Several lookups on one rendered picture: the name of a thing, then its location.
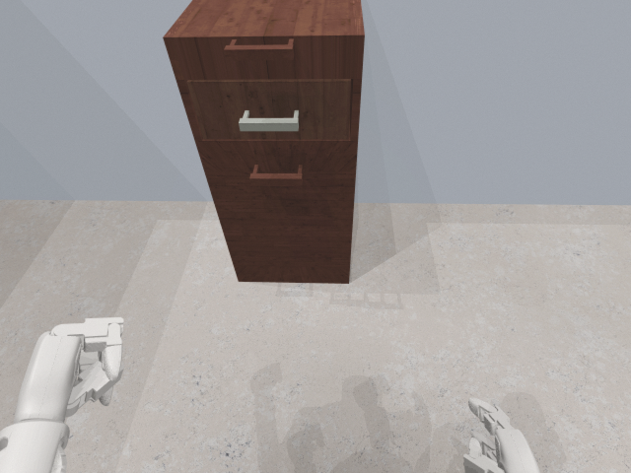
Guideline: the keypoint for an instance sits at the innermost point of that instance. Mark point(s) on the cabinet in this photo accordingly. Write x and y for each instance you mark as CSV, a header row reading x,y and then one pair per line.
x,y
277,233

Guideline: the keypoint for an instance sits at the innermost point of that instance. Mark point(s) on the handle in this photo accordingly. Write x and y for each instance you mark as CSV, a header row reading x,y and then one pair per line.
x,y
276,179
259,52
269,124

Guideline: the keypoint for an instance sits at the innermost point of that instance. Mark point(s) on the drawer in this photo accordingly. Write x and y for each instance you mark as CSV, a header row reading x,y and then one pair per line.
x,y
323,105

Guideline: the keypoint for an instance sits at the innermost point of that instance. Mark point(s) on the left robot forearm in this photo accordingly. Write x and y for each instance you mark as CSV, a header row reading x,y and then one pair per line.
x,y
34,446

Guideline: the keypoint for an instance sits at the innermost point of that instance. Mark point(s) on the right robot hand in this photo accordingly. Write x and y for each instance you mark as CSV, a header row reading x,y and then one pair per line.
x,y
510,453

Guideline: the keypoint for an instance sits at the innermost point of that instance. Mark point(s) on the left robot hand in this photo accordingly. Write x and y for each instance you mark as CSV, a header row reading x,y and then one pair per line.
x,y
92,350

